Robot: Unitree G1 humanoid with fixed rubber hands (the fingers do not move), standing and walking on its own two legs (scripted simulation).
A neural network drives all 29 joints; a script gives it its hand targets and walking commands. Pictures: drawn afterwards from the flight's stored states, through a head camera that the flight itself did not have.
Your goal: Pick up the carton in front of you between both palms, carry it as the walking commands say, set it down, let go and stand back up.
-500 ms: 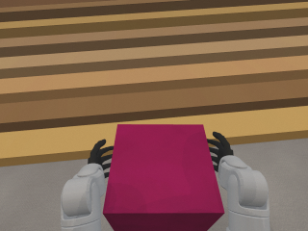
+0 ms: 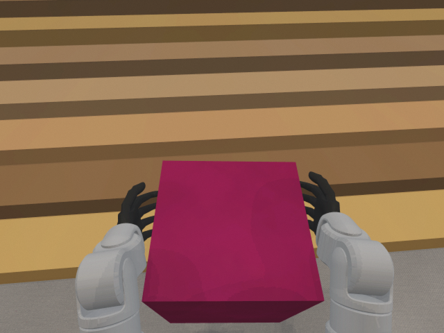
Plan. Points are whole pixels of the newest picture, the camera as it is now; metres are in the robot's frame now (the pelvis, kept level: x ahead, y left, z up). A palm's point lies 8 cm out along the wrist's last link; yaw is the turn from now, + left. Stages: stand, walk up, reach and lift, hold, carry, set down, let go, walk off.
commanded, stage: carry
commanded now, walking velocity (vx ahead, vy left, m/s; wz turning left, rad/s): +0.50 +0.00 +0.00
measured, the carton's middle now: (227, 249) +0.28 +0.00 +0.05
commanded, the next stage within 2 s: none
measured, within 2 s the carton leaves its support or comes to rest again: neither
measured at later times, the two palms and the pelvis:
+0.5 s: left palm (169, 82) +0.69 +0.13 +0.15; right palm (284, 78) +0.71 -0.17 +0.15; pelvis +0.32 -0.03 +0.00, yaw +2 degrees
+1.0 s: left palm (179, 20) +1.08 +0.13 +0.18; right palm (265, 21) +1.06 -0.17 +0.19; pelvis +0.68 +0.01 +0.07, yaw +1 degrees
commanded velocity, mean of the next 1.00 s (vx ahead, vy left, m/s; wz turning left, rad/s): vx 0.50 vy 0.00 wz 0.00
